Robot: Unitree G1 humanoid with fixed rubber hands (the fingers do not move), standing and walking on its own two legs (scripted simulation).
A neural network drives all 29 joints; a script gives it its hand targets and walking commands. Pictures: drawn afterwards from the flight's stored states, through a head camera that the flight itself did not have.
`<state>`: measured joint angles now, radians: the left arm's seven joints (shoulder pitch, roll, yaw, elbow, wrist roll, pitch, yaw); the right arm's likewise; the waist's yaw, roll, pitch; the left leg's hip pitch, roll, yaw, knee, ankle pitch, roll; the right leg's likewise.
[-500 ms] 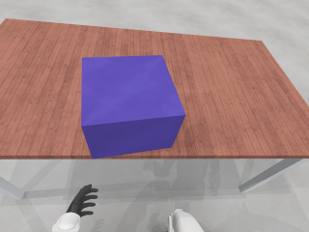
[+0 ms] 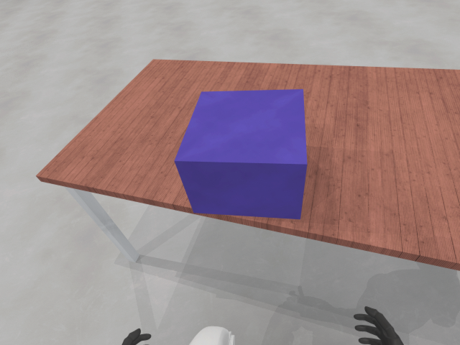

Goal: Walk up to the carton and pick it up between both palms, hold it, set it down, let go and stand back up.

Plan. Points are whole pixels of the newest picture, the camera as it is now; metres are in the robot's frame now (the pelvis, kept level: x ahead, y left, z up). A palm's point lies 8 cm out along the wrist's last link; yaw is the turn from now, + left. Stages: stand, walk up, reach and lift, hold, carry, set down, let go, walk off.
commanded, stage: walk up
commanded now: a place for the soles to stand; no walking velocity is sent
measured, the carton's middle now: (247, 151) +0.56 +0.01 +0.00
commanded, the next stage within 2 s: none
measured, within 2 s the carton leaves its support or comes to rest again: neither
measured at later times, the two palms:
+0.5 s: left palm out of the picture +0.08 +0.28 -0.12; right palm out of the picture +0.02 -0.17 -0.09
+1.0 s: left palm out of the picture +0.15 +0.27 -0.11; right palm out of the picture +0.15 -0.14 -0.09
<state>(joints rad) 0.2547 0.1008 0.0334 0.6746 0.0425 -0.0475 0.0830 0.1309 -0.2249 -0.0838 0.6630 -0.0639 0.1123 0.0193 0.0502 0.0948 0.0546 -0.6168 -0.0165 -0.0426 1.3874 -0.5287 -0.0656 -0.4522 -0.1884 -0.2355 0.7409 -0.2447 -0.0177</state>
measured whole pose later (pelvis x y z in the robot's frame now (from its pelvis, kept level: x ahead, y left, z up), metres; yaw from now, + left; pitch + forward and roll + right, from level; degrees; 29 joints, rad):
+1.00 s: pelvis +0.04 +0.07 +0.00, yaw -4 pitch -2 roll -1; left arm 0.25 0.12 0.04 0.75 0.03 0.01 0.01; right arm 0.24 -0.11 -0.02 0.67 -0.04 -0.01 -0.01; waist 0.02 0.00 0.03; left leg -0.36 0.02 0.09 0.74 -0.32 0.05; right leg -0.36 -0.05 -0.06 0.74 -0.36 0.02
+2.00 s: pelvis +0.07 +0.08 +0.03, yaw -6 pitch -2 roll +0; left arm 0.25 0.11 0.00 0.84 0.03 -0.01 0.01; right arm 0.32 -0.13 -0.04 0.77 -0.02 -0.01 0.01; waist -0.01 0.01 0.03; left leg -0.20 -0.01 0.13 0.52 -0.29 0.06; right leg -0.23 -0.04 0.01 0.53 -0.26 0.04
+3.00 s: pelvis +0.11 +0.09 +0.02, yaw -8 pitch -2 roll +0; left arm 0.26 0.10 0.00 0.83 0.03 0.01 0.04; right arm 0.37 -0.17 -0.04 0.77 -0.01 0.00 0.00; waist -0.02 0.02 0.05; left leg -0.16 -0.02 0.18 0.58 -0.39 0.08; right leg -0.22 -0.05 0.07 0.61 -0.36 0.07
